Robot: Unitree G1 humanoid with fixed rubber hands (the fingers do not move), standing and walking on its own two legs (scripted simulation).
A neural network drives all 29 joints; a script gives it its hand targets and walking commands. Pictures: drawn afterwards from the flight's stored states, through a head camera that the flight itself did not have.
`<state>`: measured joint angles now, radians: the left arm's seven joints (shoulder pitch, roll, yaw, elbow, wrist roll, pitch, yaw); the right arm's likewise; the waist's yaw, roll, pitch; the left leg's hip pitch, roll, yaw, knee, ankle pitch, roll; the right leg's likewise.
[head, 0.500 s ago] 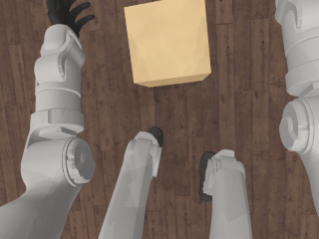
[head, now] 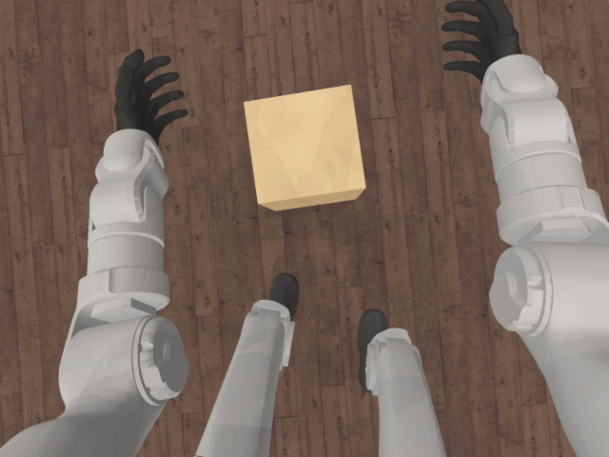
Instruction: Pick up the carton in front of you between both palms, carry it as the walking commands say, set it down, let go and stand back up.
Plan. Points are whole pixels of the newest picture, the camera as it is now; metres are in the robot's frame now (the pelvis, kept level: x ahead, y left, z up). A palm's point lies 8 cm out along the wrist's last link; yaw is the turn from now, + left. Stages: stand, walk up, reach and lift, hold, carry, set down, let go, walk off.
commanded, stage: let go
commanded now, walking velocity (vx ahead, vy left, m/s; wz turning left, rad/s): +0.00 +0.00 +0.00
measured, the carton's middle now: (307, 157) +0.52 +0.12 -0.52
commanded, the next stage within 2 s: stand in 1.34 s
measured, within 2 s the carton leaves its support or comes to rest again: neither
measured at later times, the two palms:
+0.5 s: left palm (29, 287) +0.28 +0.28 +0.02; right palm (566, 237) +0.39 -0.14 +0.00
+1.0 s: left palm (54, 352) +0.25 +0.22 +0.06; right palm out of the picture +0.27 -0.24 +0.06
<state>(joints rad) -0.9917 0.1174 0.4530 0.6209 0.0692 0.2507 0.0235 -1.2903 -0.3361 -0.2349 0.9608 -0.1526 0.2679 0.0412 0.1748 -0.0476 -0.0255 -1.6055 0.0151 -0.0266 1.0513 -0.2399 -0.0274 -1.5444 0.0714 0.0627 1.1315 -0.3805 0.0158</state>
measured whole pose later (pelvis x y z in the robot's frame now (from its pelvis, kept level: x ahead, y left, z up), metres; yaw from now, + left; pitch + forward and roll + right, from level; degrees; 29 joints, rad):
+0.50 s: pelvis +0.06 +0.03 +0.10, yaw +2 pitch +20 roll -1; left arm -0.08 0.20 0.08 0.46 0.00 0.07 -0.10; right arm -0.29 -0.14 -0.17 0.62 -0.08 0.07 -0.06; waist 0.13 0.01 -0.01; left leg -0.81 -0.02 -0.02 0.69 -0.24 0.01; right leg -0.71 0.01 0.07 0.70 -0.35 0.03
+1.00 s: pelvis +0.10 -0.01 +0.13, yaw +3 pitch +0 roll +1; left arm 0.22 0.22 0.04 0.42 0.01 0.08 -0.07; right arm 0.22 -0.21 -0.04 0.44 0.00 0.06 0.05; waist 0.00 -0.04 0.06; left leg -0.20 0.00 -0.05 0.41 -0.21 -0.03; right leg -0.11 0.02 0.05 0.44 -0.32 -0.02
